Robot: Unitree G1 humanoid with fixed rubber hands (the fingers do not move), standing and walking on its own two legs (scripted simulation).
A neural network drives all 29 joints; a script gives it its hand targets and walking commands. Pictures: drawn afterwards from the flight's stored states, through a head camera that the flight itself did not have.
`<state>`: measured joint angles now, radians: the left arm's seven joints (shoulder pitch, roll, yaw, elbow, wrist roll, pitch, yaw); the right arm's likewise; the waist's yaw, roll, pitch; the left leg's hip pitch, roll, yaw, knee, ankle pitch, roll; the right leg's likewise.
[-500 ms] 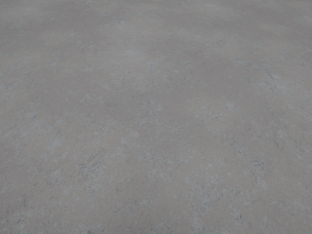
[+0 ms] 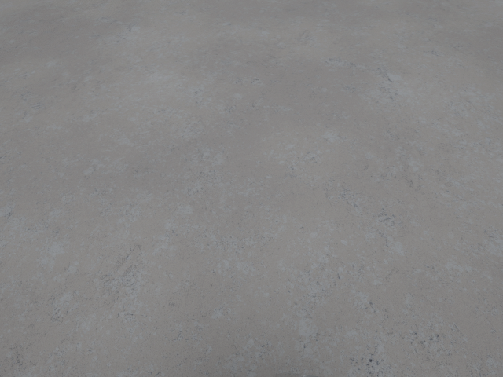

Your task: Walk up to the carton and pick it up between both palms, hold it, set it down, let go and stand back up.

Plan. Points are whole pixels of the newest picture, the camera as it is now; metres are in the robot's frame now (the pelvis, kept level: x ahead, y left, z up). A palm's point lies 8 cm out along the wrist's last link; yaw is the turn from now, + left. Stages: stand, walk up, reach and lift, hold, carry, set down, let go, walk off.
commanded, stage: walk up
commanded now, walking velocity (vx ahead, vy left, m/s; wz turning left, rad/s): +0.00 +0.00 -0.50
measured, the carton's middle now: out of the picture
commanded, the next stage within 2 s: none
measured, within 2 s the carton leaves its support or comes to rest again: neither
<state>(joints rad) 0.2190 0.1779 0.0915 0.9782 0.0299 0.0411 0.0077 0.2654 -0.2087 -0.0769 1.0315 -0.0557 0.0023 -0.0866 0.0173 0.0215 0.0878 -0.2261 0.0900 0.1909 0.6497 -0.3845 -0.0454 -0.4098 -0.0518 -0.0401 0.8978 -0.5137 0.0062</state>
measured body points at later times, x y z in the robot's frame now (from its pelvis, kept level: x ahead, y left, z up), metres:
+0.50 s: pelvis -0.01 -0.03 +0.02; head +0.05 -0.04 +0.47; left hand +0.10 +0.22 -0.12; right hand +0.04 -0.31 -0.12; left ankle +0.01 +0.11 -0.68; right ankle +0.02 -0.10 -0.72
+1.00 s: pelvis -0.03 +0.05 +0.02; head +0.00 +0.07 +0.47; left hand +0.18 +0.25 -0.13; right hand -0.11 -0.19 -0.10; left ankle +0.00 +0.12 -0.72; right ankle -0.14 -0.08 -0.63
